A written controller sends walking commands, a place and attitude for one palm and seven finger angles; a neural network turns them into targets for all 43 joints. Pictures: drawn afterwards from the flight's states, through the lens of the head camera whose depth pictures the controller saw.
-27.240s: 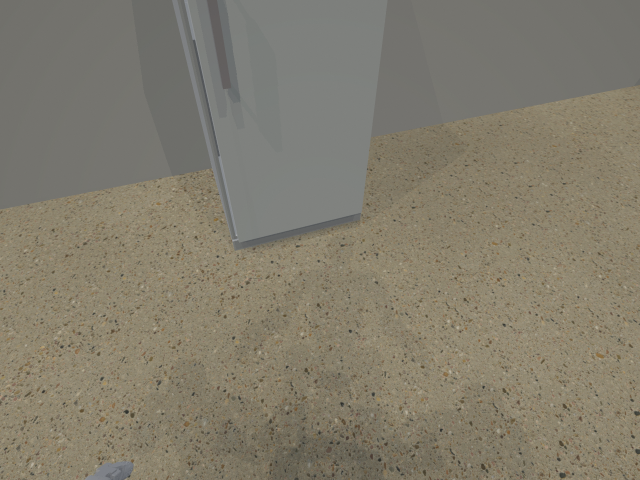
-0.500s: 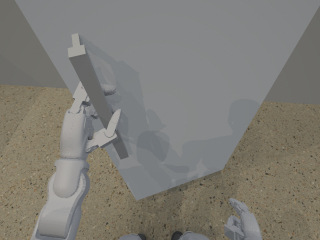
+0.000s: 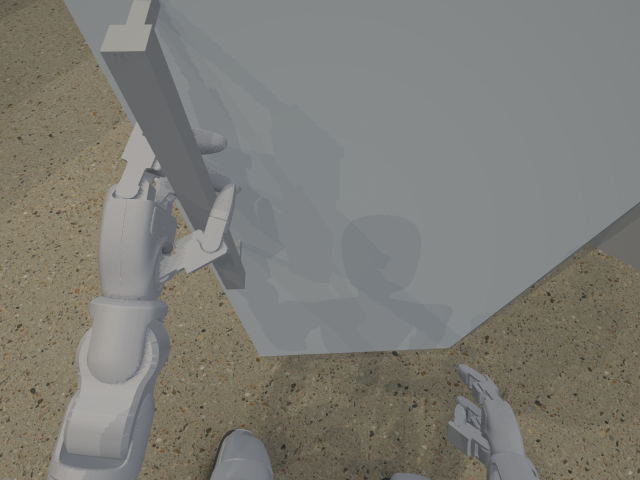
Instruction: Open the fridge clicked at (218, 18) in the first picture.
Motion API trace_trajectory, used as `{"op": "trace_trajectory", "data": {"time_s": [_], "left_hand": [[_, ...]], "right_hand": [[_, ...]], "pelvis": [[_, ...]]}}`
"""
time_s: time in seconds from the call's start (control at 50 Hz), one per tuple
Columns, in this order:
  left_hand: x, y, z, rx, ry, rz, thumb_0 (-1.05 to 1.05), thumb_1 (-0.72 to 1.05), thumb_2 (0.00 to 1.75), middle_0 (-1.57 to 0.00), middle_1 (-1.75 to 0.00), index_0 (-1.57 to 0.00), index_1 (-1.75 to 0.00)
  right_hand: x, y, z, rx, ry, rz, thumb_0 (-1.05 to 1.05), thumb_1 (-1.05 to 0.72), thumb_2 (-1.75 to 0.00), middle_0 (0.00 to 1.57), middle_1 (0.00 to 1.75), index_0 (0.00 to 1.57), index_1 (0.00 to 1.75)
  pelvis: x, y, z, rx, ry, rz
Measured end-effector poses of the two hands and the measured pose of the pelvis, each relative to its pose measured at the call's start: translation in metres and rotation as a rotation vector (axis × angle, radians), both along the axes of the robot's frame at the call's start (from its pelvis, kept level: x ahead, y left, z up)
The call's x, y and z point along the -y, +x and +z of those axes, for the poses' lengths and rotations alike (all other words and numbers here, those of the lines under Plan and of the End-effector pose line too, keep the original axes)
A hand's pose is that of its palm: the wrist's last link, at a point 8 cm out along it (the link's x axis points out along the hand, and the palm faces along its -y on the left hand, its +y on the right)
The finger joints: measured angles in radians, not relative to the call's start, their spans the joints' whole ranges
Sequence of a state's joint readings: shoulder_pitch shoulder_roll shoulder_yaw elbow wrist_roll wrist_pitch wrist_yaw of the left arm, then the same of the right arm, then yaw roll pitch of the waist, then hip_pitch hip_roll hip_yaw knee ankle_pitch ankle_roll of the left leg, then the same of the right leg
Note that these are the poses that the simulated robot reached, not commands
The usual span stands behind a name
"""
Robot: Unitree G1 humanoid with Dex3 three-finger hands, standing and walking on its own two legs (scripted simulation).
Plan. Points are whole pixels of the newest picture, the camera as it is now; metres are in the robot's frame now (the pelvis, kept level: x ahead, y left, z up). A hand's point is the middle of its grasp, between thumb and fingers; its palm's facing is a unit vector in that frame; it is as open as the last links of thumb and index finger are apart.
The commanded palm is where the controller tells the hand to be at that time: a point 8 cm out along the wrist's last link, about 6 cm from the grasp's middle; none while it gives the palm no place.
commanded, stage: walk backward, drawing the door open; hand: left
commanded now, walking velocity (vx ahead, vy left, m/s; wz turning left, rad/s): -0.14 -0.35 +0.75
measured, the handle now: (206, 190) +0.35 +0.14 +0.16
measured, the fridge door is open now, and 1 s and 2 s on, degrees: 37 61 65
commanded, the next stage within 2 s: stop walking and hold the door back in 1.04 s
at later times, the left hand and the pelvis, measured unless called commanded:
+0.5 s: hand (244, 303) +0.25 +0.08 +0.17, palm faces +0.60 -0.76 -0.25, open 6.6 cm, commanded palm +0.19 +0.10 +0.19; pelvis +0.03 -0.22 +0.00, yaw +21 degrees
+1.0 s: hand (309, 455) +0.15 +0.03 +0.18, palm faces +0.84 -0.47 -0.27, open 6.3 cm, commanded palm +0.09 +0.03 +0.18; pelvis +0.08 -0.34 +0.02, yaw +41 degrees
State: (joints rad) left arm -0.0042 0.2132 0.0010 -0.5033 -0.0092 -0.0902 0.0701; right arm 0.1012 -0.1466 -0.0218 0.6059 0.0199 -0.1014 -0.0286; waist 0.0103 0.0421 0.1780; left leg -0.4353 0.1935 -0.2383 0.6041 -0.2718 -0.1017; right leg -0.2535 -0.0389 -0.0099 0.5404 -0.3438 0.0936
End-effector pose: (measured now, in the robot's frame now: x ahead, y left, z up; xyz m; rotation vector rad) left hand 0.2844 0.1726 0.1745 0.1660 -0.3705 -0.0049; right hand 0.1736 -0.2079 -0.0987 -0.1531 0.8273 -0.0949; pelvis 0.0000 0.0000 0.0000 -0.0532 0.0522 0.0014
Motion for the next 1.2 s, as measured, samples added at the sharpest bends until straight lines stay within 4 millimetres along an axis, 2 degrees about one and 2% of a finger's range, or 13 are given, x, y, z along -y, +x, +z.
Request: {"op": "trace_trajectory", "data": {"time_s": [0.08, 0.18, 0.28, 0.36, 0.44, 0.5, 0.58, 0.66, 0.74, 0.88, 0.98, 1.08, 1.2], "left_hand": [[0.007, -0.016, 0.002, -0.018, 0.017, 0.096, -0.07, 0.63, 0.80, -0.50, -1.39, -0.22, -1.36], [0.014, -0.032, 0.001, 0.001, 0.005, 0.149, -0.06, 0.62, 0.81, -0.48, -1.40, -0.24, -1.37], [0.023, -0.046, 0.002, -0.008, 0.012, 0.264, -0.06, 0.63, 0.82, -0.49, -1.40, -0.25, -1.37], [0.033, -0.060, 0.005, -0.056, 0.020, 0.375, -0.04, 0.64, 0.83, -0.48, -1.40, -0.26, -1.36], [0.047, -0.076, 0.007, -0.075, 0.042, 0.516, -0.05, 0.65, 0.83, -0.47, -1.40, -0.25, -1.35], [0.058, -0.088, 0.005, -0.046, 0.078, 0.644, -0.07, 0.63, 0.83, -0.47, -1.40, -0.23, -1.33], [0.069, -0.106, 0.007, -0.072, 0.081, 0.732, -0.08, 0.62, 0.82, -0.46, -1.40, -0.27, -1.33], [0.078, -0.125, 0.007, -0.066, 0.087, 0.752, -0.08, 0.61, 0.80, -0.46, -1.40, -0.29, -1.34], [0.086, -0.141, 0.003, 0.012, 0.094, 0.766, -0.08, 0.61, 0.80, -0.46, -1.40, -0.30, -1.36], [0.111, -0.168, 0.011, -0.073, 0.070, 0.893, -0.06, 0.61, 0.79, -0.47, -1.41, -0.34, -1.38], [0.131, -0.187, 0.013, -0.128, 0.053, 1.020, -0.07, 0.60, 0.77, -0.46, -1.40, -0.35, -1.38], [0.155, -0.208, 0.013, -0.122, 0.091, 1.181, -0.11, 0.56, 0.77, -0.46, -1.40, -0.33, -1.38], [0.182, -0.235, 0.014, -0.138, 0.088, 1.248, -0.11, 0.57, 0.75, -0.46, -1.40, -0.34, -1.39]], "right_hand": [[0.033, 0.017, -0.003, -0.008, -0.040, 0.026, 0.01, -0.90, -0.90, 0.20, 0.30, 0.21, 0.30], [0.054, 0.041, 0.005, 0.049, -0.097, 0.097, 0.01, -0.90, -0.90, 0.20, 0.30, 0.20, 0.30], [0.066, 0.047, 0.020, 0.003, -0.083, 0.220, 0.01, -0.90, -0.90, 0.20, 0.30, 0.20, 0.30], [0.086, 0.055, 0.024, -0.022, -0.075, 0.303, 0.01, -0.90, -0.90, 0.20, 0.30, 0.21, 0.30], [0.111, 0.074, 0.015, -0.006, -0.033, 0.349, 0.01, -0.90, -0.90, 0.20, 0.30, 0.21, 0.30], [0.134, 0.098, 0.001, 0.028, -0.004, 0.374, 0.01, -0.90, -0.90, 0.20, 0.30, 0.21, 0.30], [0.164, 0.120, 0.000, 0.029, -0.056, 0.383, 0.01, -0.90, -0.90, 0.20, 0.30, 0.21, 0.30], [0.178, 0.135, 0.011, 0.036, -0.126, 0.421, 0.01, -0.90, -0.90, 0.20, 0.30, 0.20, 0.30], [0.179, 0.146, 0.013, 0.062, -0.164, 0.479, 0.01, -0.90, -0.90, 0.20, 0.30, 0.20, 0.30], [0.167, 0.143, 0.035, 0.020, -0.085, 0.648, 0.01, -0.90, -0.90, 0.20, 0.30, 0.20, 0.30], [0.171, 0.155, 0.036, 0.054, -0.014, 0.727, 0.01, -0.90, -0.90, 0.20, 0.30, 0.21, 0.30], [0.199, 0.170, 0.019, 0.090, 0.036, 0.817, 0.01, -0.90, -0.90, 0.20, 0.30, 0.27, 0.33], [0.250, 0.187, 0.018, 0.052, -0.079, 0.771, 0.01, -0.90, -0.90, 0.20, 0.30, 0.27, 0.33]], "pelvis": [[0.027, -0.006, 0.003, 0.013, 0.024, 0.101], [0.052, -0.004, -0.002, -0.001, 0.027, 0.146], [0.103, -0.007, 0.014, 0.043, 0.031, 0.222], [0.142, 0.000, 0.024, 0.044, -0.015, 0.286], [0.184, 0.018, 0.015, 0.046, -0.017, 0.340], [0.215, 0.033, -0.004, 0.032, 0.022, 0.362], [0.232, 0.037, -0.001, 0.053, 0.032, 0.452], [0.245, 0.042, 0.000, 0.038, 0.044, 0.536], [0.263, 0.042, -0.009, 0.044, 0.051, 0.564], [0.307, 0.055, 0.021, 0.058, -0.006, 0.662], [0.337, 0.072, 0.024, 0.056, -0.013, 0.705], [0.376, 0.091, 0.004, 0.043, 0.042, 0.725], [0.396, 0.084, 0.012, 0.062, 0.080, 0.792]]}}
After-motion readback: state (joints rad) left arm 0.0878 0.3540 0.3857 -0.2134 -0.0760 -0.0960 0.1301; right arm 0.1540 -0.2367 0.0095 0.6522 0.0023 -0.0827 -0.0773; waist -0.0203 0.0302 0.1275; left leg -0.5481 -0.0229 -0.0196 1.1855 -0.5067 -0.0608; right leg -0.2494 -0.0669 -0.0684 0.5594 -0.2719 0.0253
